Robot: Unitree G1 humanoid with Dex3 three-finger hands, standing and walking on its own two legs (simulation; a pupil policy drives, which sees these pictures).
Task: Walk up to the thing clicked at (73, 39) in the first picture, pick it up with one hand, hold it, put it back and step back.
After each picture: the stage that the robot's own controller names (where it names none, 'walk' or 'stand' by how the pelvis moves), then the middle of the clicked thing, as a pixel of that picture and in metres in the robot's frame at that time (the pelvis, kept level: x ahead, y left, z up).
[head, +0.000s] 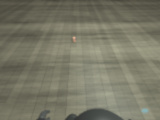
stand; (74, 39) +1.84 +0.43 -0.72
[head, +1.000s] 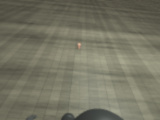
walk; (79, 46) +1.72 +0.19 -0.70
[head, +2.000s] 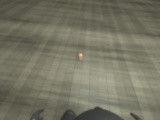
walk; (80, 56) +1.13 +0.12 -0.71
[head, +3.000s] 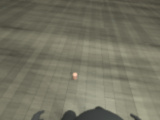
walk; (75, 76) +0.70 +0.16 -0.72
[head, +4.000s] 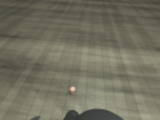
walk; (72, 90) +0.49 +0.18 -0.72
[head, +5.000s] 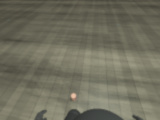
stand; (73, 97) +0.39 +0.21 -0.71
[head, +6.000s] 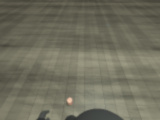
stand; (70, 101) +0.34 +0.23 -0.72
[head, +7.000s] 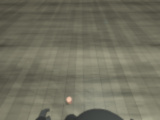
stand; (69, 100) +0.33 +0.24 -0.72
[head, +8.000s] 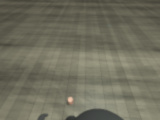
stand; (70, 100) +0.35 +0.22 -0.73
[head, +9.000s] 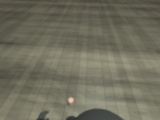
stand; (71, 101) +0.35 +0.21 -0.73
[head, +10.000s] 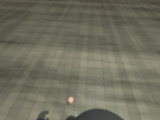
stand; (71, 100) +0.35 +0.20 -0.73
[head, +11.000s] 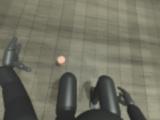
go down; (61, 61) +0.44 +0.22 -0.36
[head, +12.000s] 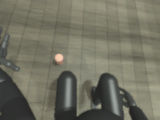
go down; (59, 59) +0.44 +0.24 -0.30
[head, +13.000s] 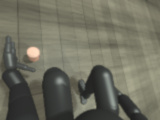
close in; (33, 54) +0.43 +0.27 -0.23
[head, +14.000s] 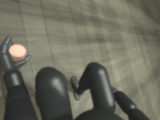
close; (18, 53) +0.42 +0.29 -0.22
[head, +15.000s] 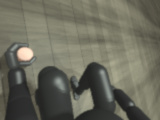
lift; (24, 55) +0.40 +0.26 -0.23
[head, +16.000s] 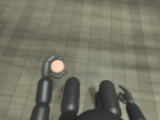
lift; (59, 68) +0.33 +0.21 -0.02
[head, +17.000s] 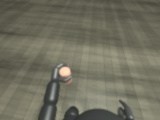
hold; (65, 76) +0.32 +0.17 +0.01
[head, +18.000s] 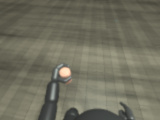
hold; (66, 76) +0.32 +0.17 +0.00
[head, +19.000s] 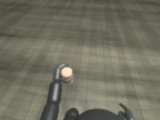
hold; (67, 75) +0.32 +0.16 +0.01
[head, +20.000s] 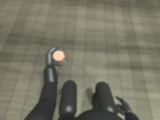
crouch; (60, 58) +0.43 +0.20 -0.07
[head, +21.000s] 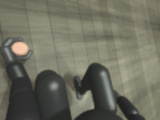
lower; (22, 51) +0.43 +0.27 -0.23
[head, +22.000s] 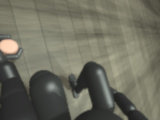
lower; (10, 49) +0.44 +0.29 -0.23
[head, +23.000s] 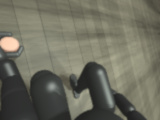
lower; (11, 47) +0.45 +0.30 -0.23
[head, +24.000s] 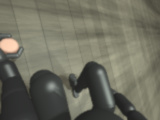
lower; (11, 48) +0.44 +0.29 -0.23
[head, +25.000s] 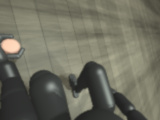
rest; (12, 49) +0.44 +0.29 -0.23
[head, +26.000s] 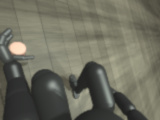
withdraw; (18, 51) +0.44 +0.27 -0.23
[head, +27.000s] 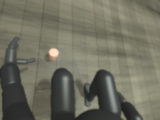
stand; (53, 54) +0.45 +0.23 -0.27
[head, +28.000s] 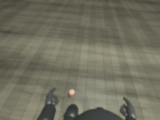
stand; (72, 93) +0.40 +0.16 -0.63
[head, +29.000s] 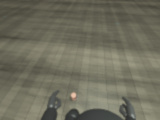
stand; (73, 96) +0.39 +0.17 -0.66
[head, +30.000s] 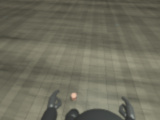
stand; (74, 96) +0.40 +0.17 -0.67
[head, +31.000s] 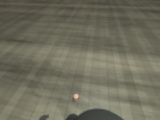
stand; (76, 97) +0.41 +0.16 -0.72
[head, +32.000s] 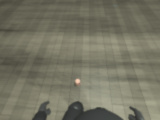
walk; (77, 82) +0.47 +0.15 -0.69
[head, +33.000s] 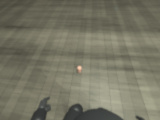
walk; (79, 69) +0.74 +0.17 -0.70
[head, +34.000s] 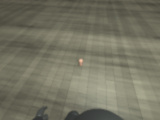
stand; (80, 62) +1.02 +0.16 -0.70
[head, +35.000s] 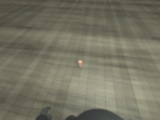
stand; (80, 63) +1.01 +0.16 -0.72
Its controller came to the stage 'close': yes
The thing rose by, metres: 0.72
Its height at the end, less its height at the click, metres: +0.00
